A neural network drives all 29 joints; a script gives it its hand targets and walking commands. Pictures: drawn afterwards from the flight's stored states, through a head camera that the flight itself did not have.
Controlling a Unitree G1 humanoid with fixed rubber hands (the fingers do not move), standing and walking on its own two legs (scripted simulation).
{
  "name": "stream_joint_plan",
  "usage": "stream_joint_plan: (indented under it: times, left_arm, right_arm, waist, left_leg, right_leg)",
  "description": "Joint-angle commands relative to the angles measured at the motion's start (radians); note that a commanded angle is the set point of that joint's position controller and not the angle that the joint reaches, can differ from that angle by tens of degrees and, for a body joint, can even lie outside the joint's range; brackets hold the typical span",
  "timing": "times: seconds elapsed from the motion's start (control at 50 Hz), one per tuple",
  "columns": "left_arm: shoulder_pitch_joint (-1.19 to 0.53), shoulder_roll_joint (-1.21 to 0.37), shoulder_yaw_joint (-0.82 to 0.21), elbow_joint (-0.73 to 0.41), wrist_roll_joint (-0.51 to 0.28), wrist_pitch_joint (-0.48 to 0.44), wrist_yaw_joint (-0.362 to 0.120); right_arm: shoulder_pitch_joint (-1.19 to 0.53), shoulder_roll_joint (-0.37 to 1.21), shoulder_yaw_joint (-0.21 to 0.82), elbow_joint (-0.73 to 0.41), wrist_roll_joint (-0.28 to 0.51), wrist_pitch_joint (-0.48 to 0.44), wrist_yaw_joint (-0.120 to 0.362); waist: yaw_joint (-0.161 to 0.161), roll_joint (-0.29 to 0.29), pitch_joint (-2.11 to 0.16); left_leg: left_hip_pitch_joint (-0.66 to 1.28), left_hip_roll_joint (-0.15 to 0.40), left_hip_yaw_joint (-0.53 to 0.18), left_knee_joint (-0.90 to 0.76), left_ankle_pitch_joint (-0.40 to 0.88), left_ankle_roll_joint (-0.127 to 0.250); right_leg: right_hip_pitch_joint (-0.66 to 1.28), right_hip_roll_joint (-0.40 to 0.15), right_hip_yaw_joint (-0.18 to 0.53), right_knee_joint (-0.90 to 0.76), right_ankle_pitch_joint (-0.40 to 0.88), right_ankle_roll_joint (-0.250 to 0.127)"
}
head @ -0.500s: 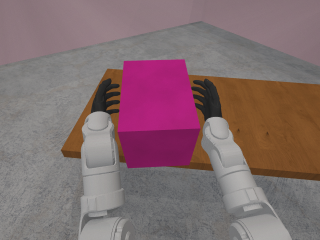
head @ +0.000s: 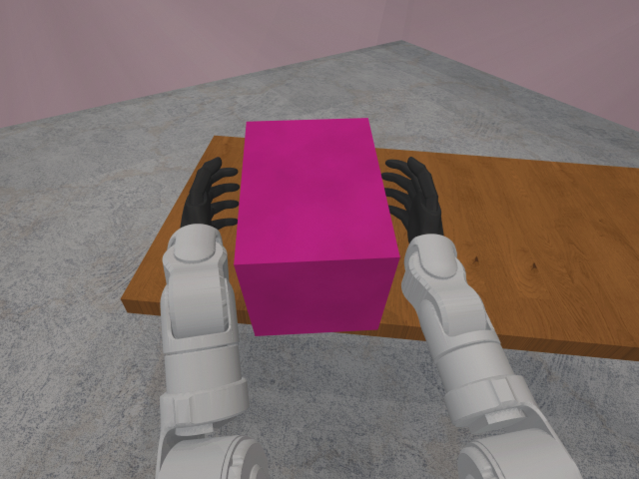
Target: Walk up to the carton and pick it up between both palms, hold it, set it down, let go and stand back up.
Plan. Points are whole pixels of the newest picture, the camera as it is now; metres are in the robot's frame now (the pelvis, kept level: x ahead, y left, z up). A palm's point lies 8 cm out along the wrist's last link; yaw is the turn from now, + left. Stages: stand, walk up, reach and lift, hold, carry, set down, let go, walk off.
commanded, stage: hold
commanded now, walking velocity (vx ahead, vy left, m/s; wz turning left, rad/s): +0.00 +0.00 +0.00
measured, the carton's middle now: (312, 225) +0.41 +0.01 +0.13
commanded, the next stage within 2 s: set down in 0.70 s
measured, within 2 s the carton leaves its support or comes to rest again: neither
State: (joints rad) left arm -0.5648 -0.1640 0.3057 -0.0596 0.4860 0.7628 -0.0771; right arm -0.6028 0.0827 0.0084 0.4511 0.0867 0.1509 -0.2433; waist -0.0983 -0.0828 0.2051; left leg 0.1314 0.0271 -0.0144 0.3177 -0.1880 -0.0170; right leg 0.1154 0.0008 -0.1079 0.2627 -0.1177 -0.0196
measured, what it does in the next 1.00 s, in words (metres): stands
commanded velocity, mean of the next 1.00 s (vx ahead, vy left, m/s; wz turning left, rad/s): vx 0.00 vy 0.00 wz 0.00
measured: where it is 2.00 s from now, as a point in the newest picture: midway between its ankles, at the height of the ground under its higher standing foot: outside the picture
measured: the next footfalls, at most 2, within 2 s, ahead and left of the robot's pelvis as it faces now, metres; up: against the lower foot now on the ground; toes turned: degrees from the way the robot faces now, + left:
none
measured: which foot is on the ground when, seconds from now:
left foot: down 0.00-1.00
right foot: down 0.00-1.00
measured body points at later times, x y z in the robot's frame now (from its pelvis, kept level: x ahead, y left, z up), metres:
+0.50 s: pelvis +0.00 +0.00 +0.00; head -0.03 +0.03 +0.45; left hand +0.37 +0.14 +0.18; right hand +0.36 -0.12 +0.17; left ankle +0.02 +0.13 -0.75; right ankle +0.04 -0.10 -0.75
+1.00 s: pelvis +0.00 +0.00 +0.00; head -0.03 +0.03 +0.45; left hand +0.37 +0.14 +0.18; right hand +0.37 -0.12 +0.19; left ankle +0.01 +0.13 -0.75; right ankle +0.04 -0.10 -0.75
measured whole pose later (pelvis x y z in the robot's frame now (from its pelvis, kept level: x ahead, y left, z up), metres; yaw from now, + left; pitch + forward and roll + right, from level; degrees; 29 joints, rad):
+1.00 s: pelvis +0.00 +0.00 +0.00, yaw +0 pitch -14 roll +0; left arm -0.57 -0.17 0.31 0.04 0.47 0.62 -0.07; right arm -0.60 0.11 -0.08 0.47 -0.01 0.02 -0.20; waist -0.07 -0.07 0.17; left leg 0.11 0.02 -0.01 0.31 -0.19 -0.01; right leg 0.09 -0.01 -0.11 0.28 -0.13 -0.02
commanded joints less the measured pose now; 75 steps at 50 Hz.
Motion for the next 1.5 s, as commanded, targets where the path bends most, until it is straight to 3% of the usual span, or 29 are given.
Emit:
stream_joint_plan:
  times: [0.0,0.76,0.88,1.0,1.08,1.26,1.28,1.32,1.48]
  left_arm:
    - [-0.494,-0.352,-0.417,-0.041,-0.144,-0.044,-0.118]
    - [-0.497,-0.350,-0.423,-0.039,-0.150,-0.056,-0.118]
    - [-0.470,-0.350,-0.414,0.034,-0.151,-0.127,-0.120]
    - [-0.443,-0.342,-0.367,0.136,-0.136,-0.248,-0.131]
    - [-0.456,-0.349,-0.387,0.147,-0.139,-0.333,-0.126]
    - [-0.460,-0.401,-0.505,0.130,-0.164,-0.462,-0.076]
    - [-0.437,-0.427,-0.505,0.158,-0.174,-0.461,-0.075]
    - [-0.438,-0.434,-0.522,0.149,-0.185,-0.467,-0.069]
    - [-0.442,-0.440,-0.495,0.203,-0.166,-0.469,-0.060]
  right_arm:
    - [-0.564,0.405,0.316,-0.220,0.029,-0.040,0.107]
    - [-0.579,0.407,0.313,-0.236,0.020,-0.057,0.109]
    - [-0.595,0.392,0.261,-0.225,-0.043,-0.141,0.129]
    - [-0.527,0.361,0.148,-0.108,-0.157,-0.259,0.164]
    - [-0.470,0.363,0.125,-0.027,-0.200,-0.323,0.170]
    - [-0.463,0.384,0.235,0.018,-0.149,-0.434,0.148]
    - [-0.467,0.399,0.251,0.032,-0.151,-0.429,0.145]
    - [-0.460,0.398,0.256,0.033,-0.139,-0.424,0.144]
    - [-0.446,0.394,0.236,0.084,-0.139,-0.403,0.148]
  waist:
    - [-0.012,0.084,-0.350]
    - [-0.007,0.083,-0.363]
    - [0.017,0.082,-0.338]
    - [0.036,0.066,-0.285]
    - [0.028,0.070,-0.306]
    - [0.007,0.086,-0.488]
    - [0.027,0.113,-0.477]
    - [0.025,0.123,-0.476]
    - [0.029,0.112,-0.451]
  left_leg:
    - [-0.091,-0.045,0.092,-0.062,0.181,0.018]
    - [-0.094,-0.045,0.093,-0.059,0.167,0.021]
    - [-0.144,-0.043,0.098,-0.085,0.045,0.042]
    - [-0.195,-0.046,0.116,-0.126,-0.057,0.054]
    - [-0.178,-0.048,0.115,-0.117,0.008,0.034]
    - [-0.077,-0.043,0.065,0.004,0.429,-0.025]
    - [-0.074,-0.040,0.075,0.016,0.433,-0.046]
    - [-0.075,-0.037,0.071,0.020,0.450,-0.055]
    - [-0.088,-0.036,0.064,0.008,0.449,-0.052]
  right_leg:
    - [0.159,0.023,-0.042,-0.008,0.137,0.050]
    - [0.158,0.020,-0.044,-0.007,0.132,0.050]
    - [0.132,0.006,-0.052,-0.011,0.044,0.050]
    - [0.107,-0.007,-0.059,-0.025,-0.066,0.052]
    - [0.118,-0.006,-0.067,-0.017,0.002,0.060]
    - [0.187,0.023,-0.065,0.028,0.382,0.055]
    - [0.165,0.029,-0.062,0.025,0.389,0.046]
    - [0.162,0.030,-0.059,0.021,0.387,0.039]
    - [0.169,0.023,-0.045,0.014,0.406,0.041]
